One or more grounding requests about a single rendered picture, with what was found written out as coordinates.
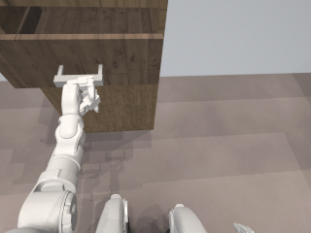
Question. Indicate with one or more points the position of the right robot thigh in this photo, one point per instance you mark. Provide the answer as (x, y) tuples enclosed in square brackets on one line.
[(184, 220)]

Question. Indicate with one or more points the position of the robot left hand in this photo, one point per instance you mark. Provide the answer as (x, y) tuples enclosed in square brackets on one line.
[(72, 98)]

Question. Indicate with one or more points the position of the left robot thigh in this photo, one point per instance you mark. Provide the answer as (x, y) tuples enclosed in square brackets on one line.
[(114, 216)]

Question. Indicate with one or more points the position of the cabinet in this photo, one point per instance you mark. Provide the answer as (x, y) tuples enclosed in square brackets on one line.
[(130, 107)]

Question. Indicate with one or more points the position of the left robot forearm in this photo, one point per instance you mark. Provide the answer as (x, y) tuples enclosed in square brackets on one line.
[(66, 160)]

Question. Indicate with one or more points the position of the left robot upper arm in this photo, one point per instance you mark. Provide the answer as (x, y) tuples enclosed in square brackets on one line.
[(48, 212)]

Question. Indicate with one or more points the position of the robot thigh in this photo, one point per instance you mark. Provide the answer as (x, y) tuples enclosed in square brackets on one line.
[(184, 220), (114, 216)]

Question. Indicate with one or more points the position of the robot right hand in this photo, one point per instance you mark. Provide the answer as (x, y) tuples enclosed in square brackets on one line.
[(239, 228)]

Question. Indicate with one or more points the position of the handle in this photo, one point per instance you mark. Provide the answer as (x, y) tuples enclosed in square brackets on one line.
[(60, 80)]

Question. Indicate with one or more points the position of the drawer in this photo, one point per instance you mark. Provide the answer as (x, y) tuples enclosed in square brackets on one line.
[(122, 39)]

